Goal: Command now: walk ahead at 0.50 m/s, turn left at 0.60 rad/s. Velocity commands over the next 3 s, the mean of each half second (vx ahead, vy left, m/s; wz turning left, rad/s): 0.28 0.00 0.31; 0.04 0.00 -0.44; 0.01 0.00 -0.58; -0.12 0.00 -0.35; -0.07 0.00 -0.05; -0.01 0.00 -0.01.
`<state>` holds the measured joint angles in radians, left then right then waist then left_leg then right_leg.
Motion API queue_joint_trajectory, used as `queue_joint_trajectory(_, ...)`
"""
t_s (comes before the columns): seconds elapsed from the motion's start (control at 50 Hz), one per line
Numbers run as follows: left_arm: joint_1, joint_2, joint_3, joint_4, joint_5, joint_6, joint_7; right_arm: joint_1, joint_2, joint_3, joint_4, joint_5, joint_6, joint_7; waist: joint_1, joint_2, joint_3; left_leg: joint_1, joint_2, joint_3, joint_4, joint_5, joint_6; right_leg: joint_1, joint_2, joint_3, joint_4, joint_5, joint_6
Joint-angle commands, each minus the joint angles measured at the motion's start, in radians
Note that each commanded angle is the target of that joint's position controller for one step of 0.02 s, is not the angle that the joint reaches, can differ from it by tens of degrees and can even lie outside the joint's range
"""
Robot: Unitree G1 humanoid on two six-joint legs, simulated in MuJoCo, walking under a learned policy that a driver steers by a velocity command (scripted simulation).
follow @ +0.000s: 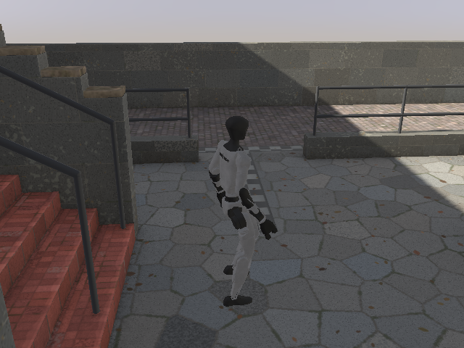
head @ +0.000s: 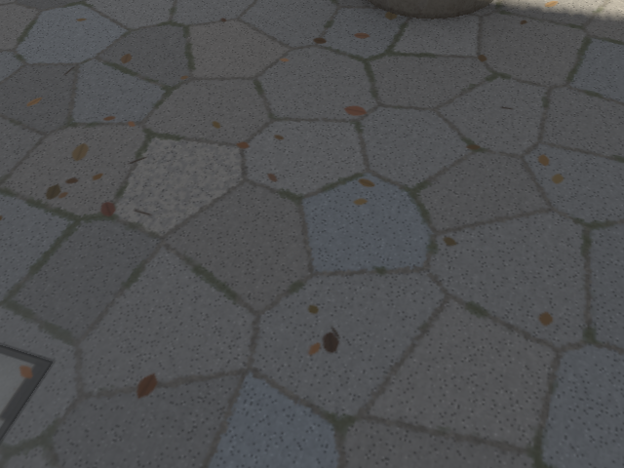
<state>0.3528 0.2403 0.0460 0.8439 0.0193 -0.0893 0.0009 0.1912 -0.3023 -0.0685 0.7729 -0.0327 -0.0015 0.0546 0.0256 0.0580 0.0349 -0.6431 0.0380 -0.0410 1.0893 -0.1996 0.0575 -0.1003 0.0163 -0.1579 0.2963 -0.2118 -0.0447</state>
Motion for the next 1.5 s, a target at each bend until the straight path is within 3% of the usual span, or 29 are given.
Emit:
queue_joint_trajectory(0.02, 0.003, 0.102, 0.021, -0.043, 0.000, -0.017, 0.000, -0.069, -0.002, 0.011, -0.091, 0.002, -0.009, 0.013, -0.011, -0.143, 0.013, -0.073, 0.025, 0.021, -0.104, 0.109, -0.013, 0.031, -0.251, 0.095, -0.137, 0.367, -0.096)
queue_joint_trajectory(0.08, 0.028, 0.123, 0.024, -0.029, -0.002, -0.013, 0.004, -0.173, 0.016, 0.027, -0.130, 0.002, -0.013, 0.026, 0.012, -0.145, 0.036, -0.011, 0.024, 0.078, -0.293, 0.181, 0.000, 0.039, -0.252, 0.027, -0.140, 0.375, -0.082)
queue_joint_trajectory(0.14, 0.051, 0.142, 0.027, -0.013, -0.006, 0.000, 0.015, -0.210, 0.021, 0.031, -0.152, -0.008, -0.018, 0.028, 0.014, -0.139, 0.051, 0.065, -0.013, 0.145, -0.431, 0.134, 0.023, 0.096, -0.262, -0.034, -0.052, 0.646, -0.063)
queue_joint_trajectory(0.18, 0.057, 0.173, 0.033, -0.006, -0.009, 0.015, 0.027, -0.151, 0.003, 0.023, -0.143, -0.019, -0.021, 0.019, -0.011, -0.168, -0.001, 0.163, -0.076, 0.175, -0.476, 0.052, 0.051, 0.143, -0.264, -0.060, 0.091, 0.908, -0.043)
queue_joint_trajectory(0.22, 0.036, 0.196, 0.038, -0.015, -0.018, 0.033, 0.034, 0.054, -0.035, 0.002, -0.085, -0.031, -0.037, 0.003, -0.098, -0.150, -0.120, 0.401, -0.134, 0.151, -0.596, 0.097, 0.095, 0.102, -0.247, -0.077, 0.402, 0.879, -0.021)
queue_joint_trajectory(0.24, 0.053, 0.177, 0.031, -0.029, -0.023, 0.033, 0.030, 0.162, -0.087, -0.016, -0.052, -0.048, -0.047, -0.014, -0.146, -0.071, -0.203, 0.634, -0.039, 0.034, -0.649, 0.314, 0.133, -0.074, -0.208, -0.081, 0.656, 0.559, 0.013)
queue_joint_trajectory(0.26, 0.153, 0.031, -0.003, -0.084, -0.027, 0.036, 0.015, 0.130, -0.188, -0.034, -0.075, -0.037, -0.049, -0.029, -0.044, 0.163, -0.339, 0.989, 0.340, -0.363, -0.498, 1.023, 0.263, -0.453, -0.066, -0.059, 1.017, -0.477, 0.058)
queue_joint_trajectory(0.28, 0.142, 0.103, 0.008, -0.075, -0.022, 0.057, 0.024, 0.220, -0.175, -0.038, -0.097, 0.024, -0.038, -0.046, -0.122, 0.032, -0.516, 0.980, 0.416, -0.458, -0.541, 1.182, 0.351, -0.444, -0.039, 0.125, 1.130, -0.438, 0.055)
queue_joint_trajectory(0.32, 0.041, 0.065, -0.009, -0.070, -0.031, 0.065, 0.022, 0.069, -0.023, 0.014, -0.080, 0.037, -0.037, -0.065, -0.061, -0.016, -0.251, 0.695, 0.307, -0.229, -0.672, 0.952, 0.269, -0.440, -0.099, 0.180, 0.982, -0.277, 0.053)
queue_joint_trajectory(0.36, 0.070, 0.072, -0.006, -0.034, -0.001, 0.094, 0.014, 0.001, 0.032, 0.040, -0.063, 0.033, -0.042, -0.075, 0.004, -0.019, -0.122, 0.476, 0.221, -0.110, -0.762, 0.806, 0.178, -0.308, -0.110, 0.197, 0.837, -0.219, 0.060)
queue_joint_trajectory(0.44, 0.129, 0.060, 0.006, 0.010, -0.007, 0.132, 0.006, -0.020, -0.015, 0.036, -0.042, 0.011, -0.067, -0.070, 0.046, 0.006, -0.133, 0.379, 0.191, 0.016, -0.814, 0.759, 0.131, -0.193, -0.055, 0.186, 0.754, -0.130, 0.064)
queue_joint_trajectory(0.6, -0.054, 0.070, 0.029, -0.052, 0.012, 0.157, 0.001, 0.054, -0.023, 0.019, -0.020, 0.011, -0.026, -0.097, -0.024, 0.029, -0.047, 0.472, 0.240, -0.009, -0.885, 0.119, 0.177, -0.390, -0.071, 0.165, 0.662, -0.147, 0.072)
queue_joint_trajectory(0.8, -0.063, 0.051, 0.023, -0.127, -0.010, 0.149, -0.020, 0.047, -0.092, -0.015, -0.013, 0.005, 0.002, -0.087, -0.022, 0.053, -0.105, 0.503, 0.282, 0.076, -0.720, 0.277, 0.155, -0.201, -0.028, 0.064, 0.342, -0.214, 0.009)
queue_joint_trajectory(0.84, -0.022, 0.089, 0.030, -0.125, -0.007, 0.131, -0.019, 0.062, -0.095, -0.024, -0.004, 0.007, 0.013, -0.083, 0.005, -0.024, -0.087, 0.395, 0.229, 0.159, -0.595, 0.121, 0.035, -0.062, -0.042, 0.137, 0.067, -0.029, -0.027)
queue_joint_trajectory(0.86, -0.011, 0.188, 0.051, -0.137, 0.009, 0.121, -0.010, 0.086, -0.032, -0.012, -0.025, 0.000, 0.020, -0.074, -0.012, -0.257, -0.074, 0.200, 0.118, 0.245, -0.359, -0.174, -0.047, 0.032, -0.265, 0.445, -0.044, 0.082, -0.078)
queue_joint_trajectory(0.88, 0.012, 0.296, 0.080, -0.143, 0.008, 0.124, -0.002, -0.002, -0.011, -0.001, -0.082, 0.013, 0.031, -0.089, 0.030, -0.368, 0.019, 0.021, -0.052, 0.182, -0.214, -0.443, -0.092, -0.042, -0.435, 0.670, -0.038, 0.415, -0.240)
queue_joint_trajectory(0.9, 0.043, 0.253, 0.078, -0.131, 0.007, 0.126, 0.008, -0.037, -0.033, -0.002, -0.086, 0.005, 0.043, -0.089, 0.039, -0.225, 0.015, 0.025, -0.024, 0.074, -0.061, -0.408, -0.096, -0.047, -0.399, 0.588, -0.013, 0.473, -0.281)
queue_joint_trajectory(0.94, -0.100, 0.190, 0.056, -0.158, -0.006, 0.132, 0.015, 0.000, -0.041, -0.009, -0.062, 0.023, 0.037, -0.078, -0.040, -0.160, 0.017, 0.031, -0.013, 0.022, -0.040, -0.238, -0.090, -0.063, -0.253, 0.434, 0.001, 0.403, -0.205)
queue_joint_trajectory(0.98, -0.144, 0.162, 0.049, -0.183, -0.017, 0.128, 0.013, 0.033, -0.068, -0.018, -0.048, -0.001, 0.032, -0.070, -0.047, -0.168, -0.049, 0.044, -0.030, 0.030, 0.000, -0.174, -0.095, 0.002, -0.201, 0.391, 0.035, 0.541, -0.185)
queue_joint_trajectory(1.04, -0.092, 0.178, 0.055, -0.177, -0.021, 0.119, 0.005, 0.022, -0.049, -0.013, -0.065, 0.011, 0.037, -0.066, -0.028, -0.138, -0.086, 0.037, -0.034, 0.021, -0.021, -0.163, -0.108, 0.058, -0.197, 0.410, 0.056, 0.564, -0.190)
queue_joint_trajectory(1.18, -0.051, 0.219, 0.070, -0.187, -0.005, 0.127, 0.005, -0.049, -0.045, 0.000, -0.116, 0.017, 0.040, -0.076, 0.018, -0.182, -0.067, 0.098, -0.054, 0.000, -0.237, -0.203, -0.101, 0.026, -0.193, 0.536, 0.078, 0.408, -0.207)
queue_joint_trajectory(1.28, -0.110, 0.233, 0.077, -0.208, 0.000, 0.134, -0.009, -0.025, -0.054, 0.007, -0.137, 0.031, 0.025, -0.083, -0.002, -0.198, -0.082, 0.267, -0.095, -0.004, -0.402, -0.220, -0.071, -0.056, -0.165, 0.629, 0.117, 0.445, -0.173)
queue_joint_trajectory(1.32, -0.164, 0.227, 0.077, -0.218, -0.011, 0.136, -0.011, 0.041, -0.048, 0.010, -0.127, 0.031, 0.014, -0.092, -0.051, -0.187, -0.084, 0.409, -0.103, -0.001, -0.608, -0.117, -0.058, -0.117, -0.120, 0.643, 0.148, 0.377, -0.116)
queue_joint_trajectory(1.34, -0.184, 0.206, 0.071, -0.226, -0.020, 0.133, -0.008, 0.076, -0.065, 0.006, -0.120, 0.023, 0.005, -0.102, -0.071, -0.156, -0.085, 0.520, -0.057, -0.033, -0.747, -0.029, -0.047, -0.194, -0.075, 0.625, 0.189, 0.238, -0.064)
queue_joint_trajectory(1.36, -0.135, 0.133, 0.053, -0.235, -0.022, 0.128, -0.007, 0.077, -0.143, -0.007, -0.131, 0.008, 0.000, -0.112, -0.040, 0.029, -0.102, 0.615, 0.169, -0.235, -0.847, -0.062, 0.004, -0.303, 0.020, 0.500, 0.356, -0.075, -0.002)
queue_joint_trajectory(1.38, -0.076, 0.129, 0.054, -0.238, -0.011, 0.129, 0.003, -0.001, -0.232, -0.022, -0.159, 0.008, 0.007, -0.107, -0.003, 0.208, -0.071, 0.565, 0.368, -0.467, -0.869, 0.128, 0.128, -0.443, 0.188, 0.284, 0.544, -0.399, 0.031)
queue_joint_trajectory(1.4, -0.085, 0.210, 0.073, -0.223, 0.018, 0.135, 0.003, 0.033, -0.182, -0.018, -0.156, 0.008, 0.012, -0.097, -0.021, 0.121, -0.077, 0.500, 0.388, -0.430, -0.834, 0.217, 0.201, -0.415, 0.096, 0.274, 0.736, -0.403, 0.041)
queue_joint_trajectory(1.44, -0.080, 0.207, 0.081, -0.188, 0.008, 0.145, -0.013, -0.061, -0.077, 0.013, -0.172, 0.014, 0.011, -0.089, 0.020, 0.035, -0.020, 0.431, 0.249, -0.218, -0.817, 0.243, 0.157, -0.391, 0.068, 0.268, 0.852, -0.274, 0.055)
queue_joint_trajectory(1.5, -0.076, 0.185, 0.072, -0.178, -0.006, 0.159, -0.040, -0.058, -0.078, 0.012, -0.176, 0.008, 0.007, -0.099, 0.003, 0.089, -0.045, 0.508, 0.172, -0.072, -0.786, 0.349, 0.132, -0.426, 0.064, 0.220, 0.888, -0.199, 0.092)
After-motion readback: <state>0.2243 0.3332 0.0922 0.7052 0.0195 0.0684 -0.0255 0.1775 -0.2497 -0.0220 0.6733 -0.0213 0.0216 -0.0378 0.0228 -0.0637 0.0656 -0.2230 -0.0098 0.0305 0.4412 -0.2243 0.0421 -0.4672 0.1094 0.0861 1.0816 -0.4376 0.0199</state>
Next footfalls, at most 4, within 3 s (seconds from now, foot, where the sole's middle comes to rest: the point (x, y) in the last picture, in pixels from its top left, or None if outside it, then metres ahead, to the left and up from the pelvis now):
0.24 left None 0.27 0.12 -0.78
0.86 right None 0.19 -0.07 -0.78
1.36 left None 0.26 0.11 -0.78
1.78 right None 0.11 -0.06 -0.78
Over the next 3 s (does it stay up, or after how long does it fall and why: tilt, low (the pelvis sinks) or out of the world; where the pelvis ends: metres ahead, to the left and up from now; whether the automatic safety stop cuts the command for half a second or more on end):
stays up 0.01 0.11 0.00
